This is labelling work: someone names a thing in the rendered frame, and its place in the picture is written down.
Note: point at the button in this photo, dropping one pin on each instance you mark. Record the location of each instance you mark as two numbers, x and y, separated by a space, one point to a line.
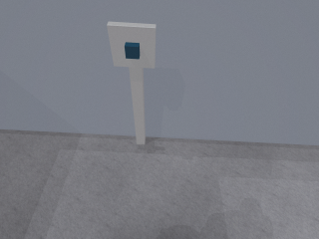
132 50

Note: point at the panel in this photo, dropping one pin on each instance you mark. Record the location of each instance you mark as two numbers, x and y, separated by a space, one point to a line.
121 33

